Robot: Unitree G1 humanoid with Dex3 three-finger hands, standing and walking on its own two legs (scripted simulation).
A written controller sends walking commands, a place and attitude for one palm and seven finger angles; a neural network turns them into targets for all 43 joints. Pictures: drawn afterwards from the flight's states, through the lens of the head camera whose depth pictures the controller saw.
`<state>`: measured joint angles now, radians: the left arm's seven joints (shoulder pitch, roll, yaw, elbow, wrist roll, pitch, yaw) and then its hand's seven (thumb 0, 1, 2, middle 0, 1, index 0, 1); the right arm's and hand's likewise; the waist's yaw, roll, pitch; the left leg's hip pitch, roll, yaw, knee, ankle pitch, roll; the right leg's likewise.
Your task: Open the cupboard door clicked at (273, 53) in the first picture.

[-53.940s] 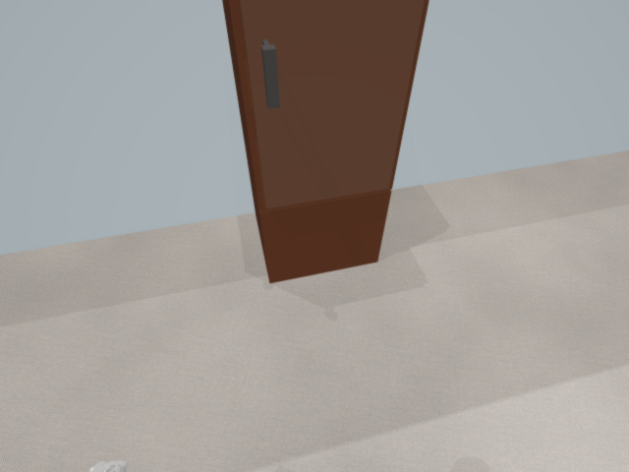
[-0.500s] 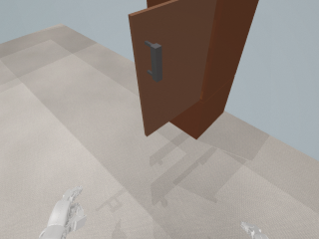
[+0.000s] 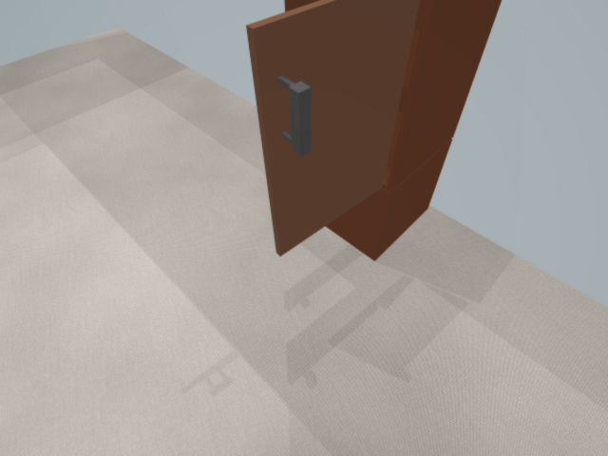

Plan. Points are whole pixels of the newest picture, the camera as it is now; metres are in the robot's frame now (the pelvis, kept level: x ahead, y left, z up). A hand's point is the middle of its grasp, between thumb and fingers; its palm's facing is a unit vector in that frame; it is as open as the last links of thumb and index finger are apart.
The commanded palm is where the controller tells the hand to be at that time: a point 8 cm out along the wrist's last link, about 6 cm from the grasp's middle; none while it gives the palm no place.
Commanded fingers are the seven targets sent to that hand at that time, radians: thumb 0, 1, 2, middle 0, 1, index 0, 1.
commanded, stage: let the arm hang, fingers relaxed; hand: left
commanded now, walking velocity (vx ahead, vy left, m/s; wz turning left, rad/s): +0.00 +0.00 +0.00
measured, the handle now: (292, 115) +0.65 +0.05 +0.09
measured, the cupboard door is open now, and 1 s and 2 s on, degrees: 84 84 84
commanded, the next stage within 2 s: look to check the result in 0.42 s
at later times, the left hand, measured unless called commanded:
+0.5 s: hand out of the picture +0.03 +0.20 -0.17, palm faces +0.00 -0.97 -0.24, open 7.4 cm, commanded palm none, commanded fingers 0.00 0.90 0.90 -0.20 -0.30 -0.20 -0.30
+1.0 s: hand out of the picture +0.10 +0.24 -0.15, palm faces -0.02 -0.94 -0.33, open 7.4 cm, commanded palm none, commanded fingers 0.00 0.90 0.90 -0.20 -0.30 -0.20 -0.30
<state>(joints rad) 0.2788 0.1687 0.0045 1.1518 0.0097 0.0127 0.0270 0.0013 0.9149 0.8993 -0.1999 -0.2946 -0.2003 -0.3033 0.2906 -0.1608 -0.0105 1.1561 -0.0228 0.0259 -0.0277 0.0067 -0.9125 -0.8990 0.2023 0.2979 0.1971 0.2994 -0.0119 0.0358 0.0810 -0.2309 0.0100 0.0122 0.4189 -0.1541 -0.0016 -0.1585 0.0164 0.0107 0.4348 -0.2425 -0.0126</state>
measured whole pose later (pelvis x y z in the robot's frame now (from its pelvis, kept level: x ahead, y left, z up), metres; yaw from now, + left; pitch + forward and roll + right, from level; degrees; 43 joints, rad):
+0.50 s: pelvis +0.01 +0.00 +0.00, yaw +0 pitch -2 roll +0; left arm 0.22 0.18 0.02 1.14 0.02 -0.01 0.02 0.00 0.91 0.90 -0.20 -0.29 -0.20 -0.30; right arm 0.21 -0.20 -0.02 1.14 -0.02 0.01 -0.03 0.01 -0.91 -0.90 0.20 0.30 0.20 0.30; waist -0.01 0.02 0.07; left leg -0.21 0.00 0.02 0.40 -0.16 0.00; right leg -0.13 0.01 0.02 0.41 -0.25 -0.01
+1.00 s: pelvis +0.02 +0.00 +0.01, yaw +0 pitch -2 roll +0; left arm 0.10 0.31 0.01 1.12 0.02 -0.02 0.00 0.00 0.90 0.90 -0.20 -0.29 -0.20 -0.30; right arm 0.09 -0.32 -0.02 1.13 -0.02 0.00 -0.01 0.01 -0.91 -0.90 0.20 0.30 0.20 0.30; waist -0.01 0.02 0.07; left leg -0.16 0.00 0.02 0.34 -0.15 0.00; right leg -0.08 0.01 0.01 0.34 -0.23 -0.01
